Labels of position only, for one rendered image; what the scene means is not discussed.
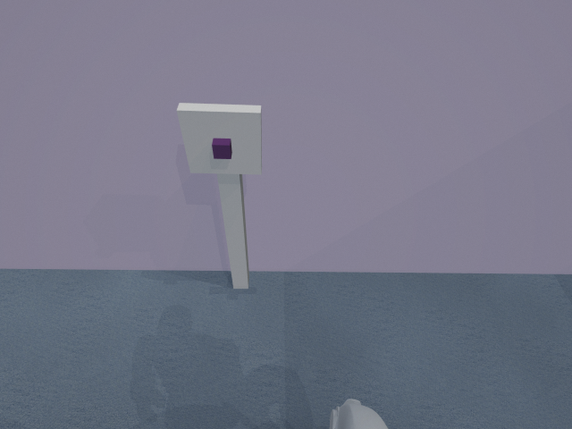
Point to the right robot thigh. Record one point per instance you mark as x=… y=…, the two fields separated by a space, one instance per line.
x=355 y=416

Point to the button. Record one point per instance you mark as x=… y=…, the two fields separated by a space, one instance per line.
x=222 y=148

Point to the panel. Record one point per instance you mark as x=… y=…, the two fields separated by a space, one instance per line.
x=200 y=124

